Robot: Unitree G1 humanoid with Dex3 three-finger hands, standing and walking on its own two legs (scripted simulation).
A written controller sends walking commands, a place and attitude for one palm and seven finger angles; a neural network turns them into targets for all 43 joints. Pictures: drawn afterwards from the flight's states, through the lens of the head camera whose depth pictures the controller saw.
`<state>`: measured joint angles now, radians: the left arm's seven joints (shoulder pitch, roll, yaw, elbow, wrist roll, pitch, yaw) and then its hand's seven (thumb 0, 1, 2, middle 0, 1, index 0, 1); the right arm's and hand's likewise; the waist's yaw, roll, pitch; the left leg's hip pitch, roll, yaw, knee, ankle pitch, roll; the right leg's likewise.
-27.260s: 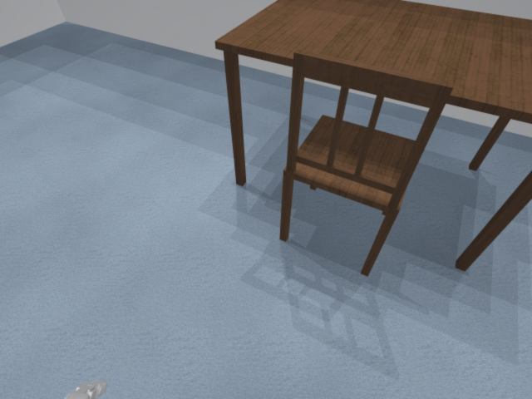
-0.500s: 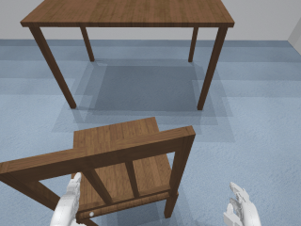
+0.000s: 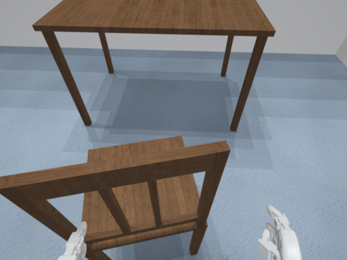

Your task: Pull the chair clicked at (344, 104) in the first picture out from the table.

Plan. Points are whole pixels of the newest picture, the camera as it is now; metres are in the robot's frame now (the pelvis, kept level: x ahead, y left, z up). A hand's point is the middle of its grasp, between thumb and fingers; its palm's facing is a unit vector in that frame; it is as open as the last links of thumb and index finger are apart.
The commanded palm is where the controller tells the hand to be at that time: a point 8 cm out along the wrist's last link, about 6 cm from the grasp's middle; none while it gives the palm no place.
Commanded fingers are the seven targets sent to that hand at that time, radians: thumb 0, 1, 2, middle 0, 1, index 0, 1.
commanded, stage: draw the hand back to the body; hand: left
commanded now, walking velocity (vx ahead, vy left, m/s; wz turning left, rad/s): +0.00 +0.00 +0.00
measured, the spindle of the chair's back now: (116, 211) +0.25 +0.16 -0.04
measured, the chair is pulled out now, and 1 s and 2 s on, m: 0.67 0.66 0.65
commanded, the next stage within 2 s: step back with the hand held close in 1.52 s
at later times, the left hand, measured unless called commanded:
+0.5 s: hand (72, 258) +0.13 +0.18 +0.07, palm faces +0.00 -0.98 -0.21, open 17.0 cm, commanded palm +0.09 +0.25 +0.13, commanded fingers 0.00 -0.22 0.36 -0.05 -0.07 -0.05 -0.07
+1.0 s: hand (47, 242) +0.14 +0.23 +0.09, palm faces +0.15 -0.86 -0.49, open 9.9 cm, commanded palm +0.14 +0.29 +0.22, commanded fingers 0.00 0.68 0.80 -0.17 -0.25 -0.17 -0.25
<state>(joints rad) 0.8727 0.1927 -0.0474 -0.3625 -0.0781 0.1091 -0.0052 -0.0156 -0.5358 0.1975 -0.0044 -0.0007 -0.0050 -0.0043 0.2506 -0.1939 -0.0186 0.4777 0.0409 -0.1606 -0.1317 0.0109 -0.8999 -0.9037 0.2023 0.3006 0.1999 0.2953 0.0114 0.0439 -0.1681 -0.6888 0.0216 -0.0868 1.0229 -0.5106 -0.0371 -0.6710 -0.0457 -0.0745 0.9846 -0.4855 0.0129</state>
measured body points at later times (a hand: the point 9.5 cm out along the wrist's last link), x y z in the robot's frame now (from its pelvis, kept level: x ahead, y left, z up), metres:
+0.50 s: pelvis -0.02 +0.00 +0.01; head -0.02 -0.01 +0.46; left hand +0.12 +0.24 +0.09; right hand +0.16 -0.23 -0.06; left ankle +0.00 +0.14 -0.68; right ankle +0.00 -0.13 -0.68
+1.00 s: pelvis +0.02 -0.01 +0.05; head +0.02 -0.03 +0.50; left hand +0.13 +0.27 +0.12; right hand +0.22 -0.21 -0.03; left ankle +0.00 +0.14 -0.68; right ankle +0.00 -0.13 -0.68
